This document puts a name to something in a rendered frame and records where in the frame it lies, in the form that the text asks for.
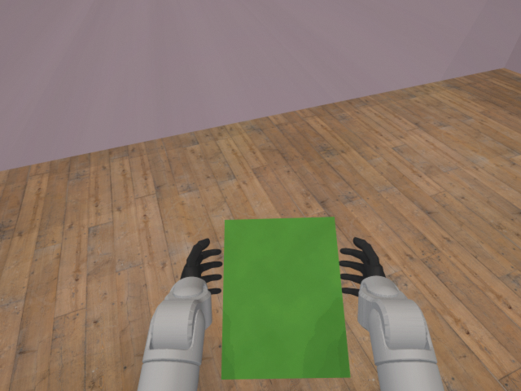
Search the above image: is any robot left forearm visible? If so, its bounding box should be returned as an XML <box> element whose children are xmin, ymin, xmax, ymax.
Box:
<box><xmin>138</xmin><ymin>277</ymin><xmax>212</xmax><ymax>391</ymax></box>

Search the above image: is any robot right forearm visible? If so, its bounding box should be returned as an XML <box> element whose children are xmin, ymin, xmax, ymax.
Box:
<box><xmin>357</xmin><ymin>276</ymin><xmax>444</xmax><ymax>391</ymax></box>

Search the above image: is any robot left hand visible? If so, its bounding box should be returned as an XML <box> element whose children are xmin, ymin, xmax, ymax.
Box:
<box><xmin>180</xmin><ymin>239</ymin><xmax>222</xmax><ymax>295</ymax></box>

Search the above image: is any robot right hand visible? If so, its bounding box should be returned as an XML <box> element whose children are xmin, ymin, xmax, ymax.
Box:
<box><xmin>339</xmin><ymin>237</ymin><xmax>386</xmax><ymax>297</ymax></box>

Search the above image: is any carton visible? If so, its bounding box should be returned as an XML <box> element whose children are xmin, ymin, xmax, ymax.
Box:
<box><xmin>221</xmin><ymin>217</ymin><xmax>351</xmax><ymax>380</ymax></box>

